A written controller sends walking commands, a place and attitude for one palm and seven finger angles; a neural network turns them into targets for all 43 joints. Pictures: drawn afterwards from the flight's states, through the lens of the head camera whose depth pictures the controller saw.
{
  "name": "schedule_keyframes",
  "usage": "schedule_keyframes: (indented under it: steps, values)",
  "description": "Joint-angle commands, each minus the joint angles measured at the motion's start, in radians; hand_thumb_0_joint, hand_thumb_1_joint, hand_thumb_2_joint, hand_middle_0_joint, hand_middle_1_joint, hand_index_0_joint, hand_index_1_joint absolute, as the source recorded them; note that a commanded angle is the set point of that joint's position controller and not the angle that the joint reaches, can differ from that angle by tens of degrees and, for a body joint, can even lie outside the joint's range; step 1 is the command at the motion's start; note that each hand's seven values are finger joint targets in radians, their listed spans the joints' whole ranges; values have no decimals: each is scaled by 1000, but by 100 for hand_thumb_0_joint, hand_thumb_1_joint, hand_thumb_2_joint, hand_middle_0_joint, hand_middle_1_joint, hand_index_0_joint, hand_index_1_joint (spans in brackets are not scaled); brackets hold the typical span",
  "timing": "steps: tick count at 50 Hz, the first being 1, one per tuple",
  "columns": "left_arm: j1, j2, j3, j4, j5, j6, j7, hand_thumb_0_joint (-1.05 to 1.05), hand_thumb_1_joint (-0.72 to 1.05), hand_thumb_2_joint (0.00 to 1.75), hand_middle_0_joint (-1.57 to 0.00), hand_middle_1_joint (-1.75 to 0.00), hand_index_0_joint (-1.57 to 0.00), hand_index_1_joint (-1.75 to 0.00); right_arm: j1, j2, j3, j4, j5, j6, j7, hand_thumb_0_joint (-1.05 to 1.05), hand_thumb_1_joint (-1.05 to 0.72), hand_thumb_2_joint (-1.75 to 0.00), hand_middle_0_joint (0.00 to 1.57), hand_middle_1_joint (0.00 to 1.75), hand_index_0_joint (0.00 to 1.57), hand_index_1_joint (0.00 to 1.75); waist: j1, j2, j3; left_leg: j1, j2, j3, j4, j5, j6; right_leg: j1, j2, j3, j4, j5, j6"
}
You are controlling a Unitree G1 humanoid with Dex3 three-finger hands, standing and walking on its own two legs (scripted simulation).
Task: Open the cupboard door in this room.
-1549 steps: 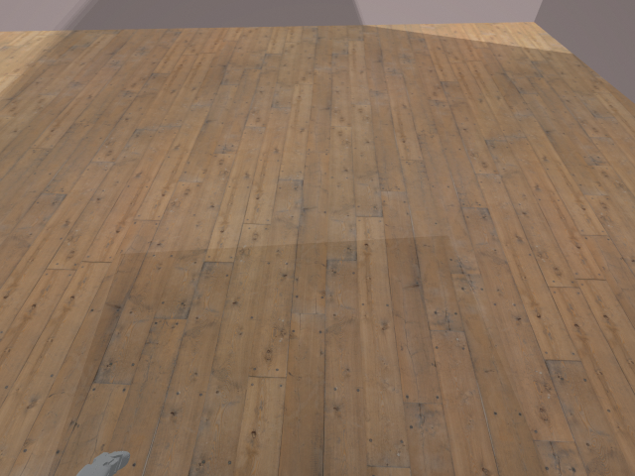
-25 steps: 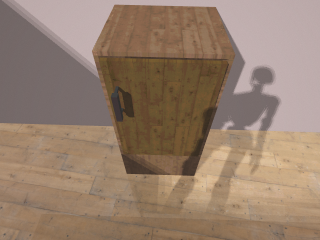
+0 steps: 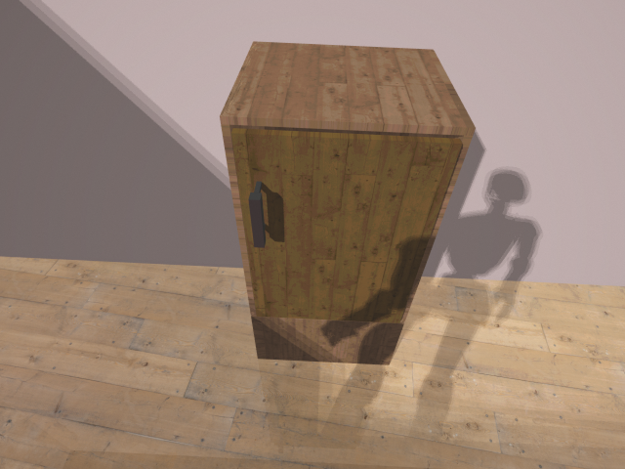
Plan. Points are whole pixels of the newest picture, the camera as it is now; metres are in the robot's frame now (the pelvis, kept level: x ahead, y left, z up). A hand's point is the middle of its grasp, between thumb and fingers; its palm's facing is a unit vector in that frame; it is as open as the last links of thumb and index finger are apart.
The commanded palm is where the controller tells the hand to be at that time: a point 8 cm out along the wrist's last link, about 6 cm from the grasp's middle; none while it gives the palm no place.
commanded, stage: look again from close up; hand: left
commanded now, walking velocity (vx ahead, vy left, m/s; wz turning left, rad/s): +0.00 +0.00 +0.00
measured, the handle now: (259, 214) +0.60 +0.15 -0.04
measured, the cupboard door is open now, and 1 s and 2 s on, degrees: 0 0 0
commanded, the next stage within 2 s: shuffle to correct the standing spot in 0.06 s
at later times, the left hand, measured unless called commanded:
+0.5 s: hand out of the picture -0.04 +0.16 -0.17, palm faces +0.00 -0.99 -0.16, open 7.4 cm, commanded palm none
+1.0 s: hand out of the picture +0.08 +0.14 -0.18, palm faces +0.06 -0.97 -0.23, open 7.3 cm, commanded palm none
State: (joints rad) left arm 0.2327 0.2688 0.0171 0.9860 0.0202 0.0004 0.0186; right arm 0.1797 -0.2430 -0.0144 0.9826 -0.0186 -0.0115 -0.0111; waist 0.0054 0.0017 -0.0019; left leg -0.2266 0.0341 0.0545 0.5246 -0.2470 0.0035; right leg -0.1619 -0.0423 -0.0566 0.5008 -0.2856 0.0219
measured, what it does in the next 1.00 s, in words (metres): shifts its weight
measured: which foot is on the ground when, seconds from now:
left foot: down 0.00-1.00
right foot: down 0.00-1.00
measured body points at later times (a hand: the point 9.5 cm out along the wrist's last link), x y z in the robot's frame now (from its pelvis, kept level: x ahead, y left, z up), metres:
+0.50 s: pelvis +0.01 -0.01 +0.00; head +0.01 -0.01 +0.45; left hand -0.04 +0.21 -0.16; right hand -0.03 -0.24 -0.16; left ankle +0.03 +0.12 -0.74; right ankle -0.01 -0.13 -0.74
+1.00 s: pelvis +0.05 -0.03 +0.00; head +0.07 -0.04 +0.44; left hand +0.07 +0.19 -0.16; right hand +0.05 -0.25 -0.17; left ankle +0.04 +0.08 -0.73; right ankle +0.05 -0.13 -0.74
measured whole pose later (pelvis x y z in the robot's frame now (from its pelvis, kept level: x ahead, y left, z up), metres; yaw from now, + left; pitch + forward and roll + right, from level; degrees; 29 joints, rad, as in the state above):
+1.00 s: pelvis +0.05 -0.03 +0.00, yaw +0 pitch -2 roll +0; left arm 0.27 0.14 0.03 1.04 0.02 -0.01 0.06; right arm 0.27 -0.13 -0.04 1.10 0.00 0.04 -0.04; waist 0.00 0.02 0.06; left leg -0.26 0.04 0.08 0.67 -0.44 -0.02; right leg -0.22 -0.03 -0.14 0.56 -0.31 -0.03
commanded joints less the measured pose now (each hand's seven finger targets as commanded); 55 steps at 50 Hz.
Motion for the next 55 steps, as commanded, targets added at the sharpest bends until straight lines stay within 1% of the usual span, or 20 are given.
schedule_keyframes:
  steps: [1, 10, 17, 23, 26, 27, 30, 31, 33, 34, 35, 37, 38, 40, 41, 43, 45, 50, 53, 55]
  values:
    - [17, 132, 22, -49, 2, -11, 5, 0, 90, 90, -20, -30, -20, -30, 4, -165, -35, -56, -3, -11, -2, 0, -90, -90, 20, 30, 20, 30, 1, 28, 59, -54, 82, -125, -198, -54, 35, -48, -57, 70, -121, 22, -39]
    - [80, 60, -1, 5, 2, 0, 7, 0, 90, 90, -20, -30, -20, -30, 65, -111, -19, 5, -3, 1, 5, 0, -90, -90, 20, 30, 20, 30, -6, 7, 36, -49, 93, -137, -255, -213, 24, -45, -51, 52, -120, -57, -23]
    - [175, 12, 8, 18, 14, 17, -11, 0, 90, 90, -20, -30, -20, -30, 122, -136, -45, 29, -5, 18, -12, 0, -90, -90, 20, 30, 20, 30, -3, 62, 113, -95, 168, -197, -295, -395, 71, -112, 1, 9, -31, -105, -38]
    - [254, -3, 22, 39, 10, 6, -12, 0, 90, 90, -20, -30, -20, -30, 154, -62, -45, 42, -1, 6, -22, 0, -90, -90, 20, 30, 20, 30, 4, -11, 129, -141, 100, -94, -119, -284, 50, -98, -40, 117, -115, -154, -77]
    - [313, 19, 38, 70, 6, -3, 3, 0, 90, 90, -20, -30, -20, -30, 149, 16, -28, 40, 1, -1, -20, 0, -90, -90, 20, 30, 20, 30, 15, -201, 114, -232, 8, 58, 138, -174, 19, -26, -152, 280, -230, -175, -148]
    - [317, 13, 40, 75, 5, -6, 7, 0, 90, 90, -20, -30, -20, -30, 133, 29, -27, 37, 0, -5, -20, 0, -90, -90, 20, 30, 20, 30, 14, -178, 122, -242, 11, 62, 193, -174, 18, -29, -185, 305, -237, -114, -177]
    - [272, -14, 35, 80, 7, -8, 7, 0, 90, 90, -20, -30, -20, -30, 195, 54, -22, 65, 3, -19, -20, 0, -90, -90, 20, 30, 20, 30, -31, -98, 88, -96, 25, 69, 70, -128, 23, -80, -148, 197, -129, 42, -177]
    - [253, -39, 30, 79, 3, -6, 5, 0, 90, 90, -20, -30, -20, -30, 262, 47, -25, 98, 3, -25, -21, 0, -90, -90, 20, 30, 20, 30, -58, -41, 78, 27, 51, 41, -20, -46, 31, -150, -85, 123, -42, 49, -139]
    - [224, -111, 16, 54, 9, -6, 2, 0, 90, 90, -20, -30, -20, -30, 374, -61, -50, 145, -4, -27, -39, 0, -90, -90, 20, 30, 20, 30, -76, 254, 74, 193, 296, -270, -194, 189, 135, -344, 38, -38, 236, -80, -41]
    - [171, -106, 15, 32, 15, -1, 6, 0, 90, 90, -20, -30, -20, -30, 377, -64, -48, 153, -6, -24, -46, 0, -90, -90, 20, 30, 20, 30, -84, 296, 136, 171, 358, -314, -237, 326, 190, -413, 21, -24, 362, -252, -32]
    - [151, -110, 17, 24, 11, 0, 6, 0, 90, 90, -20, -30, -20, -30, 343, -43, -39, 143, -6, -22, -49, 0, -90, -90, 20, 30, 20, 30, -65, 219, 160, 114, 362, -287, -219, 438, 214, -392, -16, 11, 374, -271, -35]
    - [212, -141, 16, 49, 1, -6, 5, 0, 90, 90, -20, -30, -20, -30, 226, -24, -30, 113, -3, -21, -49, 0, -90, -90, 20, 30, 20, 30, -1, 126, 116, 27, 280, -133, -126, 581, 164, -191, -32, 4, 140, -148, -27]
    - [285, -144, 16, 78, -2, -14, 7, 0, 90, 90, -20, -30, -20, -30, 186, -20, -28, 102, 3, -21, -50, 0, -90, -90, 20, 30, 20, 30, 32, 76, 57, 28, 203, -63, -38, 556, 105, -69, -17, -17, -38, 89, -18]
    - [299, -53, 26, 88, -1, -28, 24, 0, 90, 90, -20, -30, -20, -30, 205, 51, -23, 86, 22, -13, -39, 0, -90, -90, 20, 30, 20, 30, 4, -102, -15, -61, 67, 35, 9, 129, 1, 71, -157, 119, -66, 620, -65]
    - [263, -29, 28, 70, -5, -27, 27, 0, 90, 90, -20, -30, -20, -30, 209, 68, -25, 85, 22, -6, -33, 0, -90, -90, 20, 30, 20, 30, -7, -73, 2, -70, 33, 42, 10, -17, -11, 63, -205, 120, -63, 741, -89]
    - [242, -21, 33, 68, -1, -27, 38, 0, 90, 90, -20, -30, -20, -30, 179, 90, -30, 84, 16, 18, -34, 0, -90, -90, 20, 30, 20, 30, 7, -174, 39, -106, 24, 54, 114, -138, -25, 69, -239, 140, -53, 982, -115]
    - [222, -17, 31, 73, 2, -22, 46, 0, 90, 90, -20, -30, -20, -30, 156, 93, -35, 73, 18, 30, -34, 0, -90, -90, 20, 30, 20, 30, 15, -153, 39, -141, 24, 27, 204, -231, -25, 83, -276, 172, -59, 1036, -177]
    - [97, 14, 47, 15, 2, 1, 45, 0, 90, 90, -20, -30, -20, -30, 172, 78, -42, 62, 17, 38, -23, 0, -90, -90, 20, 30, 20, 30, -17, -166, 9, -34, 10, 27, 30, -76, -26, 15, -245, 126, -42, 711, -182]
    - [78, -40, 43, -23, -3, 20, 37, 0, 90, 90, -20, -30, -20, -30, 170, 1, -47, 49, 1, 25, -18, 0, -90, -90, 20, 30, 20, 30, -5, 79, 30, 54, 163, -109, -144, 309, 53, -129, -65, 15, 20, 156, -42]
    - [75, -60, 32, -11, 0, 27, 34, 0, 90, 90, -20, -30, -20, -30, 98, -16, -42, 28, 2, 17, -21, 0, -90, -90, 20, 30, 20, 30, 14, 147, 64, -78, 211, -161, -232, 255, 113, -41, -26, -9, 92, -34, -17]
